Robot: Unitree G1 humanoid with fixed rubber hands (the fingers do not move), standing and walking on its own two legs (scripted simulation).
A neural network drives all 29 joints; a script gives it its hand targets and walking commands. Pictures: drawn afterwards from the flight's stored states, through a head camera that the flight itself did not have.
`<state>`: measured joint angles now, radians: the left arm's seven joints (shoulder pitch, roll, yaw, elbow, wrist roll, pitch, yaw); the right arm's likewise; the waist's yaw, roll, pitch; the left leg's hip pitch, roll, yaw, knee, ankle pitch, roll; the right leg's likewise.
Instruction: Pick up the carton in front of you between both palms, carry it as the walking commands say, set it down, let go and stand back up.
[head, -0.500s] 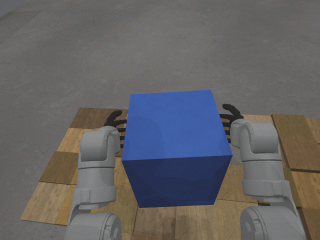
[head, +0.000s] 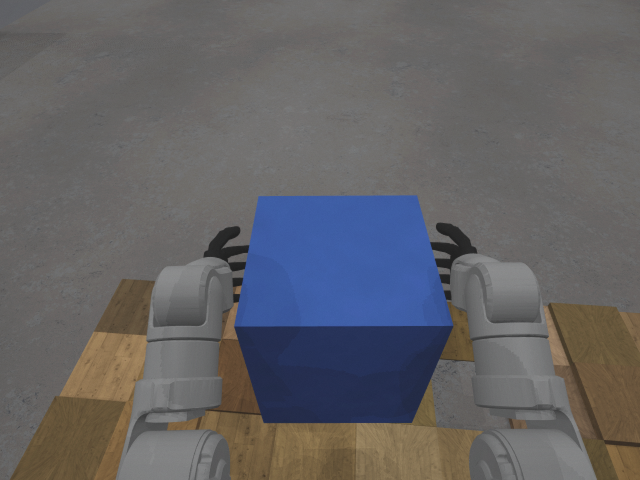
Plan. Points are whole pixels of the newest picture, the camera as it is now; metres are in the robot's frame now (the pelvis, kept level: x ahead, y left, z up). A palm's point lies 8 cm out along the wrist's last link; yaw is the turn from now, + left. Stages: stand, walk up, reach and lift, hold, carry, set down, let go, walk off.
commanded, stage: carry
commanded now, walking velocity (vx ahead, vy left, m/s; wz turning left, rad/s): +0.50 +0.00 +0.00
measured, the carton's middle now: (337, 313) +0.35 +0.00 +0.02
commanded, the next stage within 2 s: none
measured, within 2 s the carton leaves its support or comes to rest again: neither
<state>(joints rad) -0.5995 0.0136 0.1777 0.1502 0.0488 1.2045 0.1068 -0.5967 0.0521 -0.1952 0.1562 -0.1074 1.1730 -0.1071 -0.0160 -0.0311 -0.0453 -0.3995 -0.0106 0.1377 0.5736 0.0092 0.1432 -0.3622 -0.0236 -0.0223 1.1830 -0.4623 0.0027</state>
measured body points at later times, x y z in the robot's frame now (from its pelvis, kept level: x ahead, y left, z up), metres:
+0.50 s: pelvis +0.30 -0.01 +0.01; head +0.33 -0.02 +0.45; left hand +0.62 +0.16 +0.08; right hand +0.66 -0.14 +0.08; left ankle +0.25 +0.11 -0.64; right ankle +0.36 -0.07 -0.72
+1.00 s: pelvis +0.56 +0.08 +0.01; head +0.57 +0.11 +0.46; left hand +0.92 +0.23 +0.10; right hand +0.91 -0.07 +0.11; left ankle +0.54 +0.15 -0.74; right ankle +0.59 -0.07 -0.65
